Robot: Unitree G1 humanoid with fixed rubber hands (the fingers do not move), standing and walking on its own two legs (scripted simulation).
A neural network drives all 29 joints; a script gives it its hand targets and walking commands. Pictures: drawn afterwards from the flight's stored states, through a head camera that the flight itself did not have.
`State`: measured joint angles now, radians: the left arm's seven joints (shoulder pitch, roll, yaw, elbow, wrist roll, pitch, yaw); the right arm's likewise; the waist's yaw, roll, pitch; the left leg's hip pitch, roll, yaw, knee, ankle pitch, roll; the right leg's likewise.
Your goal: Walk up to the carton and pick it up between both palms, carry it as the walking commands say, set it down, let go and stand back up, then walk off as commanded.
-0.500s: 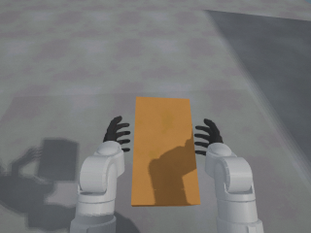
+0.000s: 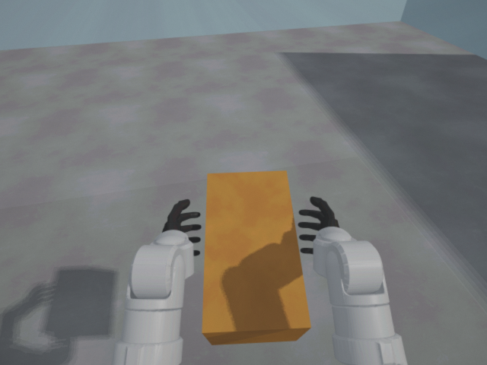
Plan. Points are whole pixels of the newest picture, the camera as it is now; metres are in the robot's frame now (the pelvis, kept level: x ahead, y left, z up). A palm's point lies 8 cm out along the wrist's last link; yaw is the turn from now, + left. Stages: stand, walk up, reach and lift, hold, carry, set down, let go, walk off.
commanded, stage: carry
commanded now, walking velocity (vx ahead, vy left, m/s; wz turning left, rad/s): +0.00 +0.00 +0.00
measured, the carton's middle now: (250, 254) +0.33 +0.00 +0.00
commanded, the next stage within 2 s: none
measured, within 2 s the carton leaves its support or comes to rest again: neither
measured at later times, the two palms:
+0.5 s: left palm (152, 224) +0.33 +0.16 +0.10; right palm (296, 217) +0.33 -0.08 +0.10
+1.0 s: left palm (186, 149) +0.55 +0.13 +0.09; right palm (292, 149) +0.55 -0.11 +0.08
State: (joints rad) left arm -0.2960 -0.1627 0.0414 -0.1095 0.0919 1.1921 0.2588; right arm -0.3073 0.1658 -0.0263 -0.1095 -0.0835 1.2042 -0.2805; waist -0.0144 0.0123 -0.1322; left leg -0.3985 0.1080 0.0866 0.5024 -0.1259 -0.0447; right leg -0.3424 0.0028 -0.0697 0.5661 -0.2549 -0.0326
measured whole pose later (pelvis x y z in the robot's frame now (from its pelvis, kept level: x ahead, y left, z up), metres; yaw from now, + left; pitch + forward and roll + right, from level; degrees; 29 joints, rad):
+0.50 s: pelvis +0.04 +0.04 +0.00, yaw +0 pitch +2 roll +0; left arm -0.31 -0.17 0.05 -0.16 0.09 1.21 0.27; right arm -0.33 0.17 -0.03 -0.12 -0.09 1.19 -0.27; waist 0.00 -0.02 -0.10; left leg -0.36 0.06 0.13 0.54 -0.21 0.01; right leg -0.32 -0.07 -0.07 0.62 -0.40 0.00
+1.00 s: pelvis +0.25 +0.01 +0.01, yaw +1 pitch +6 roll +1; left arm -0.34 -0.18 0.03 -0.17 0.06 1.16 0.28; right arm -0.30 0.16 -0.05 -0.22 -0.06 1.17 -0.30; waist 0.00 -0.01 -0.05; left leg -0.46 0.06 0.09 1.07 -0.46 -0.04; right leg -0.15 -0.02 -0.16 0.43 -0.39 -0.03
